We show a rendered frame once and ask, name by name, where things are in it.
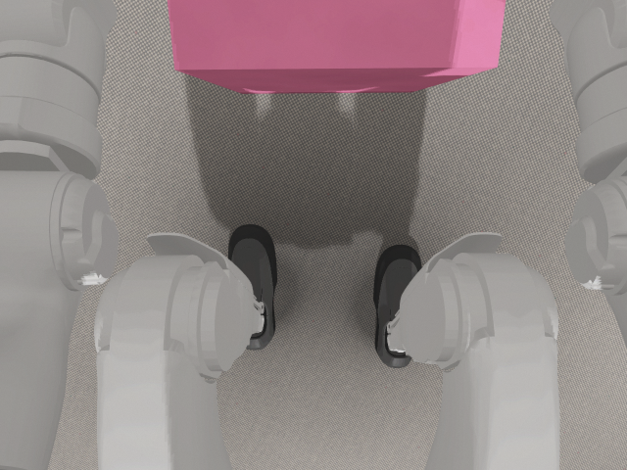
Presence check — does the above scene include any right robot forearm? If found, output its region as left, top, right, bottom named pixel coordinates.
left=549, top=0, right=627, bottom=184

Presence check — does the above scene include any robot right upper arm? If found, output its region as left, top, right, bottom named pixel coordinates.
left=564, top=176, right=627, bottom=348

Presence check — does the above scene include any carton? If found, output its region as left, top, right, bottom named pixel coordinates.
left=168, top=0, right=506, bottom=94

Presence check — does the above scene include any robot right shin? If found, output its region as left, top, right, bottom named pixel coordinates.
left=387, top=232, right=558, bottom=364

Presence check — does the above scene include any robot left upper arm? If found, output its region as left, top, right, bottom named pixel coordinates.
left=0, top=170, right=119, bottom=470

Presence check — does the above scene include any robot right foot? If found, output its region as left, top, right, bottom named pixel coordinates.
left=373, top=245, right=422, bottom=368

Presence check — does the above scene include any left robot forearm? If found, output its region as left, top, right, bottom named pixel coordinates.
left=0, top=0, right=118, bottom=180

